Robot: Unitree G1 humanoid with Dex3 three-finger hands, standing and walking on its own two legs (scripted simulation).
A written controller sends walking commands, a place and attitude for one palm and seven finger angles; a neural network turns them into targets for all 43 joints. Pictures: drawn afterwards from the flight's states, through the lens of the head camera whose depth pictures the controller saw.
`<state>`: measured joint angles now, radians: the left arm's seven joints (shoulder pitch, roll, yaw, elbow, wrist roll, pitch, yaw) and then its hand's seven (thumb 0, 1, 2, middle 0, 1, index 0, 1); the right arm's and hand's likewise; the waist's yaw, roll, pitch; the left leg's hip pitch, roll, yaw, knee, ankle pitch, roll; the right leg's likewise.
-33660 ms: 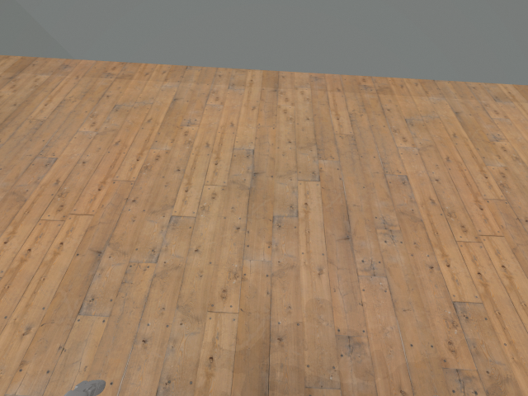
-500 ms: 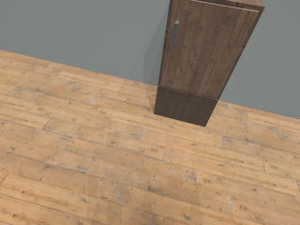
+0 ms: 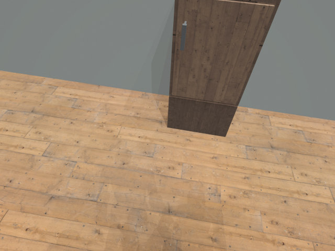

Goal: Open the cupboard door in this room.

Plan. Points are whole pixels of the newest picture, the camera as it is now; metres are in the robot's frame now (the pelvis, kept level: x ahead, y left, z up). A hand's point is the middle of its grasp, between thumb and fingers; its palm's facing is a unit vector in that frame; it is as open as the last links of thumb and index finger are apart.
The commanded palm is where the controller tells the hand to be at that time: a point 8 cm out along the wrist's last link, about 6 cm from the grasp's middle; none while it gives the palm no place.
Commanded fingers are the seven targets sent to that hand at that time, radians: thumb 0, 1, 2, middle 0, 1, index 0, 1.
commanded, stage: stand and wait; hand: left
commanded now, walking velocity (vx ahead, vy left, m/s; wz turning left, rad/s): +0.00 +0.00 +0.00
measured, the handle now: (183, 35) +1.09 -0.03 +0.01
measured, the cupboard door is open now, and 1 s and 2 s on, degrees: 0 0 0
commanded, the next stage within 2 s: look at it before walking up in 0.02 s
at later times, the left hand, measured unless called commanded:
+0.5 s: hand out of the picture -0.06 +0.13 -0.18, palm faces +0.04 -0.99 -0.11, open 7.4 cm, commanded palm none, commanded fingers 0.00 0.90 0.90 -0.20 -0.30 -0.20 -0.30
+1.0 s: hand out of the picture +0.02 +0.14 -0.17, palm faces -0.08 -0.98 -0.19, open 7.4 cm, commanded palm none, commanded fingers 0.00 0.90 0.90 -0.20 -0.30 -0.20 -0.30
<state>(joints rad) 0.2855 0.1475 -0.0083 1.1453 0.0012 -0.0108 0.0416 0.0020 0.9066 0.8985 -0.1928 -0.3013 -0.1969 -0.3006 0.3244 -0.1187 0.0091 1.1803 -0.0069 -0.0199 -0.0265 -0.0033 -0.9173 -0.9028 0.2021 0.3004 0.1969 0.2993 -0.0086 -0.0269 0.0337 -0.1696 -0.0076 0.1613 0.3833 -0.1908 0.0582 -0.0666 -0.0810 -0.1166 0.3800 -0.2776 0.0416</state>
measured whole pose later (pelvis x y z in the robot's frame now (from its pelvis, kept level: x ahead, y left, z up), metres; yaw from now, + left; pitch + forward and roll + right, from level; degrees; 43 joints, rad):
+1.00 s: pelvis +0.01 -0.03 -0.01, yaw -8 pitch +0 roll +1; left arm 0.32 0.11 0.05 1.07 0.02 0.02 -0.02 0.01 0.91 0.90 -0.19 -0.30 -0.20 -0.30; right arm 0.31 -0.17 -0.06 1.11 -0.03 -0.02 -0.01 0.00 -0.91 -0.90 0.20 0.30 0.20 0.30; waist -0.01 0.05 0.02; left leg -0.20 0.09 0.27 0.47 -0.26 0.02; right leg -0.32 -0.05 -0.13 0.75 -0.45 -0.02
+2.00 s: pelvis +0.35 -0.11 +0.00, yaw -11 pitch +0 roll +0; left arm 0.09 0.20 0.04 1.01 0.02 -0.01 -0.01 0.00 0.92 0.90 -0.19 -0.30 -0.19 -0.30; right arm 0.42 -0.12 -0.04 1.12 -0.02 -0.07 -0.01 0.00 -0.92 -0.90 0.20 0.30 0.20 0.30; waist -0.05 -0.03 0.04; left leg -0.06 -0.04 0.10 0.33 -0.27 0.07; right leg -0.56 -0.13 -0.05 0.85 -0.19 0.05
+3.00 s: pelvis +0.46 -0.20 -0.01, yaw -8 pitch -2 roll +1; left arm 0.23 0.18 0.02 1.06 0.02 0.02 0.02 0.00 0.91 0.90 -0.19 -0.30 -0.20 -0.30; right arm 0.18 -0.19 -0.07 1.08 -0.01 0.04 -0.01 -0.01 -0.91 -0.90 0.20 0.30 0.20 0.30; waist 0.00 0.01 0.05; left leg -0.34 0.08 0.07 0.57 -0.29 -0.02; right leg -0.24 -0.05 -0.08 0.57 -0.28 0.00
